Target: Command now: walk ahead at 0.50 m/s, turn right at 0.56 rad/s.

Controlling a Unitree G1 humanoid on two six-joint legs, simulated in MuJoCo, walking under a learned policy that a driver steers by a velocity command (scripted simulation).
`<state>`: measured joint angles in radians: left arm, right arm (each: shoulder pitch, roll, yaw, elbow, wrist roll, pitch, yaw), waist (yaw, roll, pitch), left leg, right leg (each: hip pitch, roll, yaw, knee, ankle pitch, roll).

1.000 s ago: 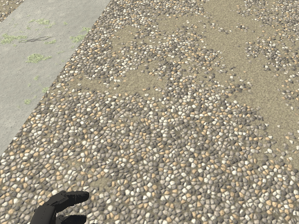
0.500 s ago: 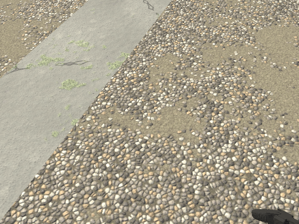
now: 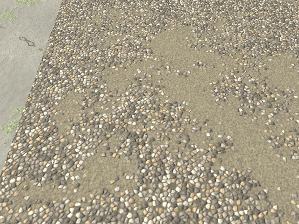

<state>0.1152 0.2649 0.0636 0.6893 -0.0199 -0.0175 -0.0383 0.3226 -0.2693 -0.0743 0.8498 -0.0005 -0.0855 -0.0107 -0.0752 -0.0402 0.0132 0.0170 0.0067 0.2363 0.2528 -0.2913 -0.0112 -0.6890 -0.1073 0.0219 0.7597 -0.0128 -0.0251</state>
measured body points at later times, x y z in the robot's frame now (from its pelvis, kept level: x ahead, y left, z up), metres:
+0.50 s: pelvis +0.22 -0.06 +0.00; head +0.26 -0.09 +0.45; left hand +0.41 +0.20 -0.09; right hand +0.35 -0.36 -0.10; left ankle +0.39 +0.06 -0.70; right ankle +0.19 -0.13 -0.74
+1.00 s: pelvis +0.28 -0.06 -0.01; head +0.30 -0.08 +0.44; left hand +0.49 +0.14 -0.12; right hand +0.31 -0.35 -0.12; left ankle +0.38 +0.03 -0.73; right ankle +0.21 -0.18 -0.74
